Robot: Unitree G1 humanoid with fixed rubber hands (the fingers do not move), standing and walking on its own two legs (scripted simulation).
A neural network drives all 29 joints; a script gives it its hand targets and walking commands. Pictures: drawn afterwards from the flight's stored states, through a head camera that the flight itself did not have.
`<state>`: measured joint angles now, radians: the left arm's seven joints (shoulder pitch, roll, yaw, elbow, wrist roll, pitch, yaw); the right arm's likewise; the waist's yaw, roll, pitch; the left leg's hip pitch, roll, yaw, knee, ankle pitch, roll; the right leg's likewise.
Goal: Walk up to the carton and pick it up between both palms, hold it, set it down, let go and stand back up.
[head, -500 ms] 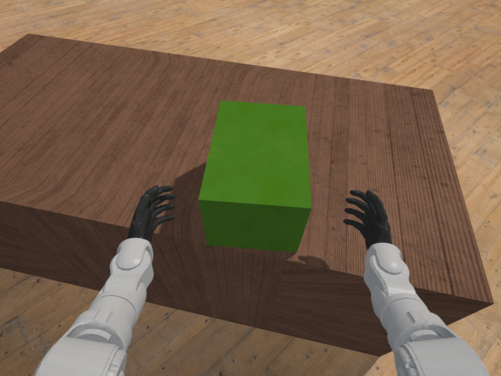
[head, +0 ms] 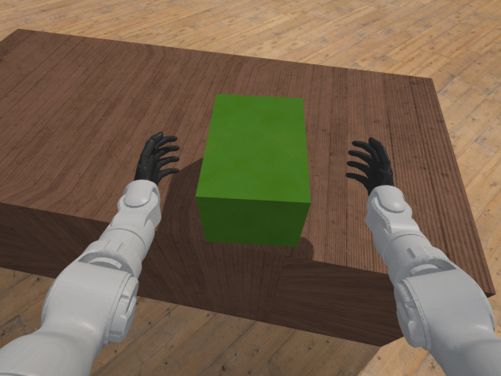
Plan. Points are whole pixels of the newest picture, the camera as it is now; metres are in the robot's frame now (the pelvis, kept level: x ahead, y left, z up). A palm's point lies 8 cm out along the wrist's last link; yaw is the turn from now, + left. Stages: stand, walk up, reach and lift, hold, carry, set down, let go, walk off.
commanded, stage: reach and lift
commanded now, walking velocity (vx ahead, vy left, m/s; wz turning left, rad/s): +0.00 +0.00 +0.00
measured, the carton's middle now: (255, 168) +0.53 -0.02 -0.05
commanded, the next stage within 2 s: none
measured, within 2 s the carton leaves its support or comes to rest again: neither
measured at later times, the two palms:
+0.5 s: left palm (150, 135) +0.48 +0.17 +0.10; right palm (383, 141) +0.46 -0.23 +0.11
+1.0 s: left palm (162, 167) +0.47 +0.16 +0.03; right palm (360, 170) +0.45 -0.21 +0.03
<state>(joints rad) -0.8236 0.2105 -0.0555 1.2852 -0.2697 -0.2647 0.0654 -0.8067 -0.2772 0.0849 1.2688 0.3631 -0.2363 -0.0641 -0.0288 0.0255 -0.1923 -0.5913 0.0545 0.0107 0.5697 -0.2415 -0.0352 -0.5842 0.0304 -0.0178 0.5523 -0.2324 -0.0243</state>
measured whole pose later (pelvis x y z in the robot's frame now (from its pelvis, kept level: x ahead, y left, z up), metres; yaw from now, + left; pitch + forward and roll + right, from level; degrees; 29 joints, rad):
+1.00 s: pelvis +0.00 +0.00 -0.01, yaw +0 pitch +28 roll -1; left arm -1.10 0.24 -0.09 1.57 -0.27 -0.36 0.06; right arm -1.04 -0.27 0.02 1.43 0.32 -0.28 -0.04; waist -0.05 0.03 -0.25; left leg -0.87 0.05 -0.01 0.58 -0.21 -0.04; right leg -0.85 0.02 -0.03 0.55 -0.20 -0.02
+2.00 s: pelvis +0.01 +0.01 +0.00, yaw +1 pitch +25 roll -1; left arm -1.00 0.05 0.53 1.39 0.31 -0.46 0.10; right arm -0.90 0.05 -0.77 1.11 -0.53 -0.41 -0.05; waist -0.06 0.06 -0.11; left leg -0.74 0.03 0.00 0.50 -0.19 -0.02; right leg -0.72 0.01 -0.04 0.47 -0.18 -0.02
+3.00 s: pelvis +0.03 +0.01 +0.01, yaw +1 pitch +22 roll -1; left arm -0.85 -0.06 0.58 1.14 0.47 -0.37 0.09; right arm -0.78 0.10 -0.81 1.03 -0.59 -0.42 -0.03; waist -0.06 0.02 -0.09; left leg -0.59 0.04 0.02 0.37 -0.16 -0.03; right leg -0.57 0.00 -0.08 0.34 -0.15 -0.02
